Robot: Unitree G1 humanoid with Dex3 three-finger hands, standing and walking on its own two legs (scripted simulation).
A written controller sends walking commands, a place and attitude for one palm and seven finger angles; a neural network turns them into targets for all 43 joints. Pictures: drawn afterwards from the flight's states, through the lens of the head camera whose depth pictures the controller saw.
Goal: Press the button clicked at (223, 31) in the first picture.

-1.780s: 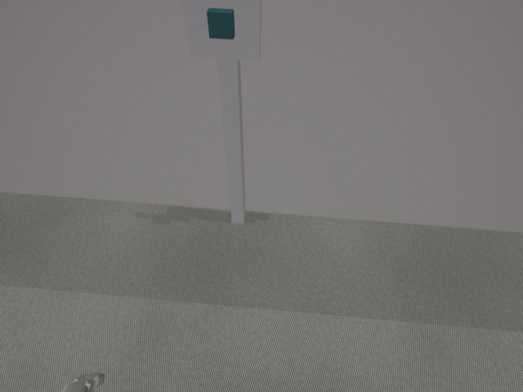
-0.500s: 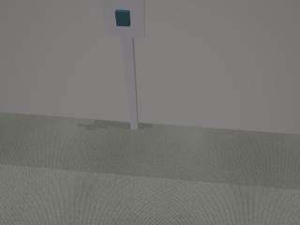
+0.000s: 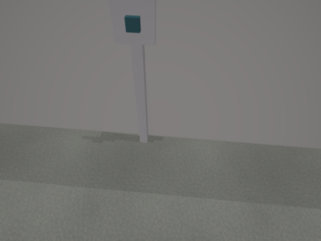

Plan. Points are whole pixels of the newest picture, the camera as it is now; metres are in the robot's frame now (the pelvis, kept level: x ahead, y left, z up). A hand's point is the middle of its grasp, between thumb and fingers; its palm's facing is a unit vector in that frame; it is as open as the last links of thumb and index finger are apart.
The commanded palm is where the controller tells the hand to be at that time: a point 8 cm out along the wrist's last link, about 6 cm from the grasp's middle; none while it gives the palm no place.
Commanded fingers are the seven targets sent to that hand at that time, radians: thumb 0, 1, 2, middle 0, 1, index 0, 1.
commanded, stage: take the last steps up to it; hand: left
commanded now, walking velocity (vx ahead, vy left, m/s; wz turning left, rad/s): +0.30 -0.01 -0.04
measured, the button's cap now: (133, 23) +0.92 +0.18 +0.14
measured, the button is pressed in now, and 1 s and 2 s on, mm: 0 0 0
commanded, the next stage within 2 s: come to a stop and stand still in 1.06 s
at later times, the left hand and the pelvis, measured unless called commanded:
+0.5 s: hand (104, 228) +0.20 +0.19 -0.18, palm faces -0.05 -0.98 -0.19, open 7.3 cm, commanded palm none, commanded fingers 0.00 0.90 0.90 -0.20 -0.30 -0.20 -0.30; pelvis +0.13 +0.00 -0.01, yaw -2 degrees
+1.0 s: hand (108, 198) +0.29 +0.20 -0.20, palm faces +0.05 -0.99 -0.12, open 7.4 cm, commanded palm none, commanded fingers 0.00 0.90 0.90 -0.20 -0.30 -0.20 -0.30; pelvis +0.31 +0.03 -0.01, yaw -1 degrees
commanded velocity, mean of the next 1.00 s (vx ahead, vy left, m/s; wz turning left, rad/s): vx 0.28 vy -0.01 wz -0.01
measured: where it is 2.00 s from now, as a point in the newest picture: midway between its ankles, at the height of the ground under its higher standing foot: (157, 226)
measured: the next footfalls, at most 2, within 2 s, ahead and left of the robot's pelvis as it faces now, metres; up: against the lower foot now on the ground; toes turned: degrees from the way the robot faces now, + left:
right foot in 0.54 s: +0.28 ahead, -0.13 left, +0.00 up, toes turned -9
left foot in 0.88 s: +0.38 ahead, +0.12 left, +0.00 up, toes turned +10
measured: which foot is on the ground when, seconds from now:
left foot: down 0.00-0.54, up 0.56-0.86, down 0.88-1.00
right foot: down 0.00-0.24, up 0.26-0.52, down 0.54-0.90, up 0.92-1.00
